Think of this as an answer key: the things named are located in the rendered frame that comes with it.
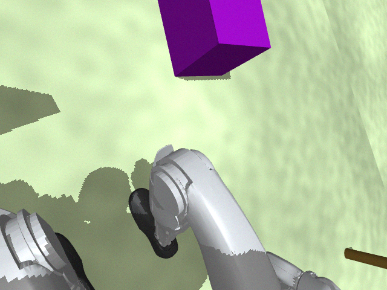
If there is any right robot foot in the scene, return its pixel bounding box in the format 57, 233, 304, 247
129, 188, 178, 259

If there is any right robot arm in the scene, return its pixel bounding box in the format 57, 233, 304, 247
296, 271, 340, 290

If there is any right robot hand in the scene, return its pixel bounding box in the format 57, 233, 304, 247
266, 251, 304, 290

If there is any left robot foot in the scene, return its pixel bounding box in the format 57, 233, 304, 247
55, 233, 95, 290

